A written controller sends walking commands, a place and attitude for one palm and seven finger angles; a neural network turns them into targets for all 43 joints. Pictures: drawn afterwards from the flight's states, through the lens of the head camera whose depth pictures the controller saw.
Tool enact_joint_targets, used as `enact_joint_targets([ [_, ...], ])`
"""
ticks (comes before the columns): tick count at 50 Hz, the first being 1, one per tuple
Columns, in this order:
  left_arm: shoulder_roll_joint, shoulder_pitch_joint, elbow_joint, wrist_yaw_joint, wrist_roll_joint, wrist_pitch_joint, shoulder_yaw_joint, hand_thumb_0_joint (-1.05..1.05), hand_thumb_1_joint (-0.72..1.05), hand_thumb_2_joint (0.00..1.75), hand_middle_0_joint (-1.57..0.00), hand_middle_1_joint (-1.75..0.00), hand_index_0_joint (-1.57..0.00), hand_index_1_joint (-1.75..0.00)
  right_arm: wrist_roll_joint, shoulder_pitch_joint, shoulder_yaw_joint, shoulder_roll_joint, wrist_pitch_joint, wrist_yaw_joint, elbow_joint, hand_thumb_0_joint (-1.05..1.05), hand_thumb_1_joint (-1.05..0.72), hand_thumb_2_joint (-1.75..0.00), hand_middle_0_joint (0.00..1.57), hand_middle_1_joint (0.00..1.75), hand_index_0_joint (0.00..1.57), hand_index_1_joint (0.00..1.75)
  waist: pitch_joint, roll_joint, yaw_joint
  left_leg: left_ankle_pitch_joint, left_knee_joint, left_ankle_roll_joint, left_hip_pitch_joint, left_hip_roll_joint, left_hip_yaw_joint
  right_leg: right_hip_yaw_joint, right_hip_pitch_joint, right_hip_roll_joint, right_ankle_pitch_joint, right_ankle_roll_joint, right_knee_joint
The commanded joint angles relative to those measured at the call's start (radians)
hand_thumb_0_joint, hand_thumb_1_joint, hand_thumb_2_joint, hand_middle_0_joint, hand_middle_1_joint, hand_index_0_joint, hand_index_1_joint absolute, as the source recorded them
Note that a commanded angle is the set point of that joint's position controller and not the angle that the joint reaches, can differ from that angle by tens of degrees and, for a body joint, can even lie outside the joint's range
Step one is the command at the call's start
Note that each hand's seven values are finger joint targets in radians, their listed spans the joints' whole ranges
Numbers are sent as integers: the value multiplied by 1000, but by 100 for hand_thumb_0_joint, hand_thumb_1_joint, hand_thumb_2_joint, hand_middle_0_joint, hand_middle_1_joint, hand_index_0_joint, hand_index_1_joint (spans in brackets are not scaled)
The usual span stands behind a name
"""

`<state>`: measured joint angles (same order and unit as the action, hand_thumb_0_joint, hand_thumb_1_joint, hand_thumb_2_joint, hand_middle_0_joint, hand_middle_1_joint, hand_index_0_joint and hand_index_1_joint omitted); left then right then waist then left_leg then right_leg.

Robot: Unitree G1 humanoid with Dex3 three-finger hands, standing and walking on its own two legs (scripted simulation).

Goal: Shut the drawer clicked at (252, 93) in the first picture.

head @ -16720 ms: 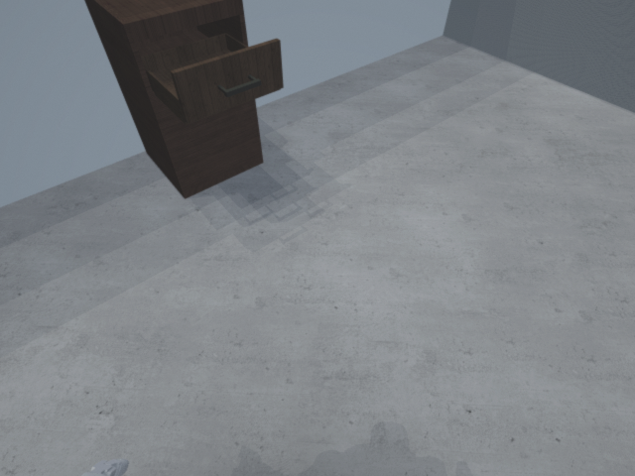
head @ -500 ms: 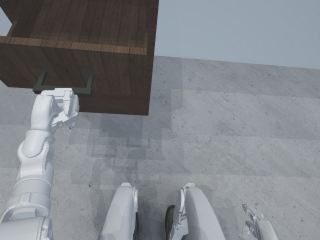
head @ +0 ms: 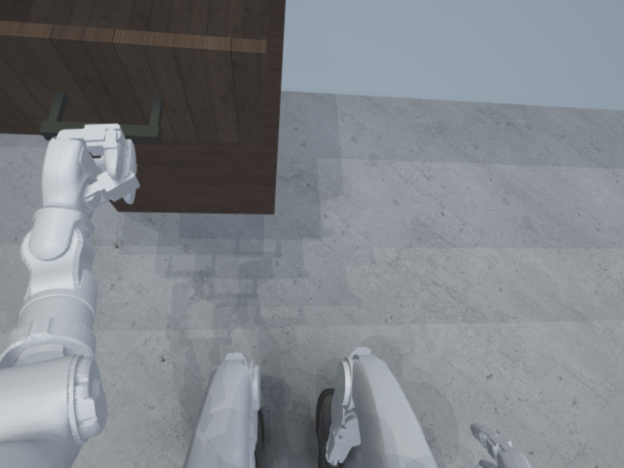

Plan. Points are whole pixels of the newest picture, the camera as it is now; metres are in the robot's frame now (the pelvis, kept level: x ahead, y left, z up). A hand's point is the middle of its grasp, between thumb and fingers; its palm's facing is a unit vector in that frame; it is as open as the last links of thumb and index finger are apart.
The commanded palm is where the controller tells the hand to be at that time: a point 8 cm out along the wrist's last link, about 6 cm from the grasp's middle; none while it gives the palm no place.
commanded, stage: push the drawer shut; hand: left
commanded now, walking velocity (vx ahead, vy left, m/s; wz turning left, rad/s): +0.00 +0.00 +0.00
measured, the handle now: (106, 119) +0.53 +0.26 +0.02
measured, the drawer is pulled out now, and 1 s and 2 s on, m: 0.13 0.01 0.00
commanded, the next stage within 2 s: pull the fist back off the drawer in 1.42 s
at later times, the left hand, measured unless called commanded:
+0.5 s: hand (133, 134) +0.51 +0.23 +0.01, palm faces +0.02 -1.00 -0.06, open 2.9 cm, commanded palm +0.54 +0.24 +0.02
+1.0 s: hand (138, 92) +0.58 +0.23 +0.02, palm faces +0.03 -1.00 -0.05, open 3.2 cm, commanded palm +0.60 +0.22 +0.02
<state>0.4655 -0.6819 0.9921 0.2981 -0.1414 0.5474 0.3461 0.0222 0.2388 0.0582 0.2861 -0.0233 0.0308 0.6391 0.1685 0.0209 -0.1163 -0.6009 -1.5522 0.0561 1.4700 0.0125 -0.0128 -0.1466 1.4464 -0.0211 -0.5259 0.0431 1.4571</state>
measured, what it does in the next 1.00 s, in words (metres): stands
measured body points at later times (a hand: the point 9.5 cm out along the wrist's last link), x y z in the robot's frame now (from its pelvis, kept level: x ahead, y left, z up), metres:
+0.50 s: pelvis -0.01 +0.00 -0.02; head +0.18 +0.05 +0.39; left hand +0.51 +0.28 +0.02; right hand +0.05 -0.28 -0.11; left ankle +0.05 +0.09 -0.56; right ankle +0.08 -0.11 -0.56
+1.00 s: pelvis -0.01 +0.01 -0.02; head +0.21 +0.06 +0.37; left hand +0.57 +0.28 +0.02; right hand -0.01 -0.26 -0.11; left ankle +0.05 +0.09 -0.56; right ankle +0.08 -0.11 -0.56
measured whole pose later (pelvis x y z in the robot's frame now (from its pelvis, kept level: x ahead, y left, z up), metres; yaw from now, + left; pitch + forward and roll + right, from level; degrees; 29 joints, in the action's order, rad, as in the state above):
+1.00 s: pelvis -0.01 +0.01 -0.02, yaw -3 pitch +35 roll -9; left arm 0.78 -1.16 1.26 0.27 0.01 0.40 0.43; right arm 0.06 0.32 0.13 0.28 0.02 0.01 0.62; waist 0.13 0.03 -0.28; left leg -0.60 -1.63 0.06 1.66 0.03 -0.05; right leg -0.18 1.61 0.00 -0.50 0.04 1.48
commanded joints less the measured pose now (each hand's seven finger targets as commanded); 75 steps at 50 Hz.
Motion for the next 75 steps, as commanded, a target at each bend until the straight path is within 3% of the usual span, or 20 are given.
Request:
enact_joint_targets([
  [1, 236, -555, -212, -26, -19, 59, 36, 0, 90, 90, -140, -160, -140, -160, -2, 129, -72, 200, -10, 9, -53, 0, -90, -90, 20, 30, 20, 30, 532, 170, -74, 185, 229, -32, -426, -5, -123, 101, -201, 45, 86, -6, -172],
  [5, 276, -597, -176, -29, -8, 55, 54, 0, 90, 90, -140, -160, -140, -160, 0, 135, -67, 205, 0, 8, -52, 0, -90, -90, 20, 30, 20, 30, 531, 166, -85, 152, 220, -26, -392, -4, -123, 105, -198, 50, 64, -7, -171],
  [9, 265, -660, -159, -31, -4, 44, 30, 0, 90, 90, -140, -160, -140, -160, 3, 144, -63, 204, 2, 7, -48, 0, -90, -90, 20, 30, 20, 30, 521, 196, -109, 145, 214, -24, -396, -4, -127, 103, -172, 52, 65, -6, -169],
  [11, 336, -673, -164, -31, 5, 44, 74, 0, 90, 90, -140, -160, -140, -160, 3, 149, -60, 212, 7, 10, -51, 0, -90, -90, 20, 30, 20, 30, 560, 198, -99, 172, 203, -24, -387, -2, -124, 107, -194, 52, 75, -7, -163],
  [12, 305, -685, -152, -26, 2, 38, 49, 0, 90, 90, -140, -160, -140, -160, 3, 148, -58, 205, 7, 7, -49, 0, -90, -90, 20, 30, 20, 30, 546, 219, -108, 163, 202, -24, -384, -4, -119, 109, -188, 51, 69, -7, -170],
  [16, 367, -715, -100, -23, 10, 19, 81, 0, 90, 90, -140, -160, -140, -160, 3, 155, -48, 215, 12, 11, -46, 0, -90, -90, 20, 30, 20, 30, 508, 190, -122, 117, 191, -18, -319, 1, -118, 113, -181, 54, 42, -8, -169],
  [19, 360, -770, -118, -24, 13, 14, 68, 0, 90, 90, -140, -160, -140, -160, 7, 166, -46, 213, 10, 9, -50, 0, -90, -90, 20, 30, 20, 30, 548, 242, -132, 141, 190, -19, -356, 2, -129, 104, -159, 54, 57, -7, -155],
  [23, 392, -792, -73, -28, 26, -9, 78, 0, 90, 90, -140, -160, -140, -160, 9, 182, -41, 220, 15, 9, -43, 0, -90, -90, 20, 30, 20, 30, 538, 220, -148, 131, 176, -16, -316, 6, -126, 109, -162, 55, 53, -11, -161],
  [25, 431, -833, -93, -32, 36, -7, 94, 0, 90, 90, -140, -160, -140, -160, 12, 193, -39, 225, 15, 9, -42, 0, -90, -90, 20, 30, 20, 30, 572, 260, -148, 148, 178, -20, -348, 10, -139, 102, -143, 55, 64, -9, -146],
  [28, 439, -851, -49, -33, 44, -29, 91, 0, 90, 90, -140, -160, -140, -160, 12, 203, -34, 227, 18, 7, -38, 0, -90, -90, 20, 30, 20, 30, 537, 246, -164, 119, 178, -18, -319, 13, -142, 101, -129, 56, 53, -11, -150],
  [32, 469, -909, -61, -38, 62, -37, 96, 0, 90, 90, -140, -160, -140, -160, 20, 224, -30, 231, 21, 5, -35, 0, -90, -90, 20, 30, 20, 30, 582, 302, -171, 164, 173, -24, -366, 16, -157, 92, -103, 55, 80, -8, -135],
  [35, 449, -940, -48, -43, 71, -48, 75, 0, 90, 90, -140, -160, -140, -160, 24, 237, -29, 234, 24, -1, -27, 0, -90, -90, 20, 30, 20, 30, 563, 330, -186, 170, 182, -32, -408, 24, -179, 79, -49, 56, 87, -7, -132],
  [43, 526, -996, 4, -54, 104, -75, 107, 0, 90, 90, -140, -160, -140, -160, 30, 267, -15, 239, 37, -7, -27, 0, -90, -90, 20, 30, 20, 30, 551, 316, -208, 155, 169, -24, -350, 27, -180, 79, -58, 58, 81, -9, -130],
  [45, 536, -1025, -1, -55, 113, -75, 103, 0, 90, 90, -140, -160, -140, -160, 32, 275, -13, 238, 39, -10, -27, 0, -90, -90, 20, 30, 20, 30, 556, 354, -209, 170, 175, -30, -376, 30, -189, 73, -41, 59, 87, -7, -125],
  [52, 552, -1082, 21, -60, 137, -100, 93, 0, 90, 90, -140, -160, -140, -160, 39, 303, -6, 241, 52, -16, -24, 0, -90, -90, 20, 30, 20, 30, 558, 378, -237, 209, 159, -30, -395, 34, -198, 67, -13, 61, 112, -8, -122],
  [55, 601, -1121, 12, -59, 150, -107, 107, 0, 90, 90, -140, -160, -140, -160, 42, 314, 2, 242, 58, -15, -26, 0, -90, -90, 20, 30, 20, 30, 577, 399, -245, 245, 142, -26, -387, 35, -193, 67, -21, 62, 127, -8, -114],
  [57, 563, -1131, 35, -55, 153, -120, 77, 0, 90, 90, -140, -160, -140, -160, 39, 315, 2, 239, 63, -18, -27, 0, -90, -90, 20, 30, 20, 30, 553, 397, -258, 222, 144, -26, -384, 37, -197, 67, 1, 64, 121, -9, -119],
  [59, 585, -1151, 35, -57, 154, -124, 83, 0, 90, 90, -140, -160, -140, -160, 40, 320, 7, 240, 63, -13, -26, 0, -90, -90, 20, 30, 20, 30, 544, 403, -264, 208, 141, -22, -368, 37, -194, 68, 2, 63, 117, -9, -118],
  [67, 551, -1198, 41, -54, 156, -158, 23, 0, 90, 90, -140, -160, -140, -160, 36, 315, 19, 247, 53, -3, -12, 0, -90, -90, 20, 30, 20, 30, 520, 446, -296, 137, 157, -22, -383, 44, -206, 61, 50, 65, 96, -10, -124],
  [75, 564, -1218, 17, -51, 150, -169, 17, 0, 90, 90, -140, -160, -140, -160, 33, 311, 26, 255, 28, 8, -9, 0, -90, -90, 20, 30, 20, 30, 530, 484, -300, 120, 176, -28, -426, 52, -223, 53, 70, 63, 94, -10, -125],
])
